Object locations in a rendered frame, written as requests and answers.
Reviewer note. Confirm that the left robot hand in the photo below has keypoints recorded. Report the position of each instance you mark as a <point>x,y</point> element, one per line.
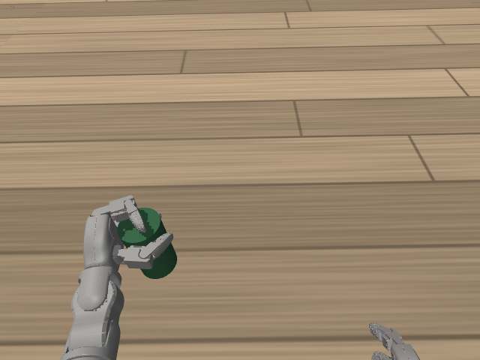
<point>102,245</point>

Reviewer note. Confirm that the right robot hand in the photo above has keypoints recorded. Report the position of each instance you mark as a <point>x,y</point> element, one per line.
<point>392,341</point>

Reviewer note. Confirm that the can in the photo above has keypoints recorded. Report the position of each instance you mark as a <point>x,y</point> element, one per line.
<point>130,235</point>

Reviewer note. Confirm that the left robot arm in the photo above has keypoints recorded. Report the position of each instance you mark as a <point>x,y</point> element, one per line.
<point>96,304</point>

